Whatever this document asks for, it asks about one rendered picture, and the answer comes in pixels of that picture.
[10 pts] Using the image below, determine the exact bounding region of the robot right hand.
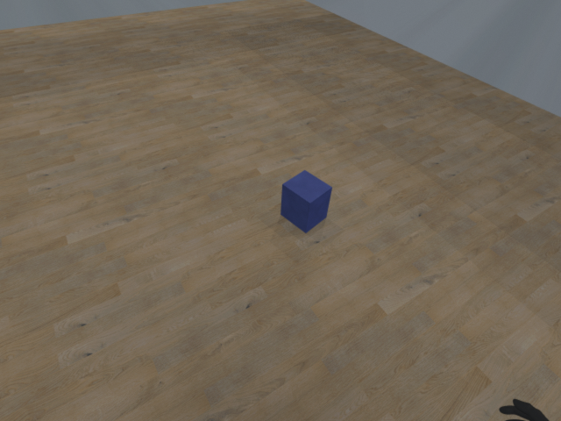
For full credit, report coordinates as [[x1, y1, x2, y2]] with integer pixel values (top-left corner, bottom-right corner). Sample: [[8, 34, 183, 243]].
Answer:
[[499, 399, 549, 421]]

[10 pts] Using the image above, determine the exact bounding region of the carton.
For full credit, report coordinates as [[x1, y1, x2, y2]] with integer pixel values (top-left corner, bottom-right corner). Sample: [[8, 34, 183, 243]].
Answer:
[[280, 170, 332, 233]]

